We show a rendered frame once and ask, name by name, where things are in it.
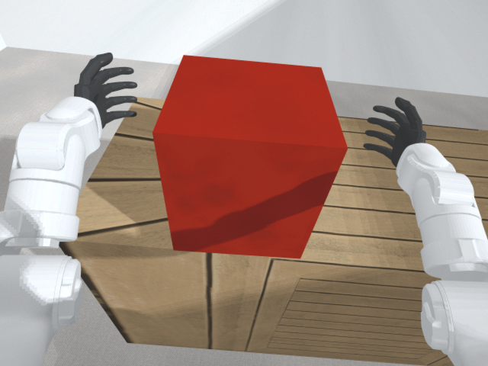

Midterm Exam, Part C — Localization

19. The carton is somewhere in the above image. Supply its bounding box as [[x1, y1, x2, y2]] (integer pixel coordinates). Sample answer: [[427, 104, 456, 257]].
[[152, 55, 348, 258]]

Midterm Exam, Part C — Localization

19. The right robot hand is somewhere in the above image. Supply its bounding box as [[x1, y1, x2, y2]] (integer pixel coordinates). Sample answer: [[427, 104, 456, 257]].
[[363, 97, 426, 167]]

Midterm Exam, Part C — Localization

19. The robot left forearm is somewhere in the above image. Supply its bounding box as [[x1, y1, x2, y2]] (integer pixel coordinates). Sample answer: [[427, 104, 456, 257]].
[[0, 97, 102, 256]]

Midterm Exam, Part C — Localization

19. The robot right forearm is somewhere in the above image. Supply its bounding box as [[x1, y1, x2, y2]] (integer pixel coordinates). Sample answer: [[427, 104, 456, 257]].
[[396, 143, 488, 282]]

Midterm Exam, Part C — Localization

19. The left robot upper arm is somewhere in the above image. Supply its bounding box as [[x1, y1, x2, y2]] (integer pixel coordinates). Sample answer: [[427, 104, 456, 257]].
[[0, 255, 82, 366]]

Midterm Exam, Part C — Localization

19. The left robot hand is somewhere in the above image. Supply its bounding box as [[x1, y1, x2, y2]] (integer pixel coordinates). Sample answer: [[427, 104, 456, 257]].
[[74, 53, 137, 129]]

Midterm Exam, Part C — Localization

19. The pedestal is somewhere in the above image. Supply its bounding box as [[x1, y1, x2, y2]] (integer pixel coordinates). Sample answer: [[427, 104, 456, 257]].
[[59, 97, 488, 366]]

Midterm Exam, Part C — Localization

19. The right robot upper arm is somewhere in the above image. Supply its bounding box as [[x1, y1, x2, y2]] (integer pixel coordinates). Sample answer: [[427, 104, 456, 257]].
[[421, 281, 488, 366]]

